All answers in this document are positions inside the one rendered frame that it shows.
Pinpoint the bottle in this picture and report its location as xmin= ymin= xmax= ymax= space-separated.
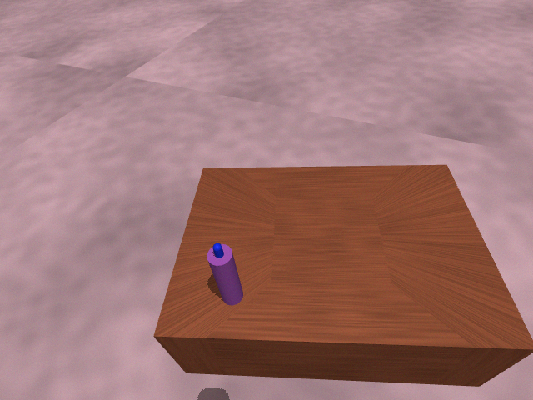
xmin=207 ymin=243 xmax=243 ymax=305

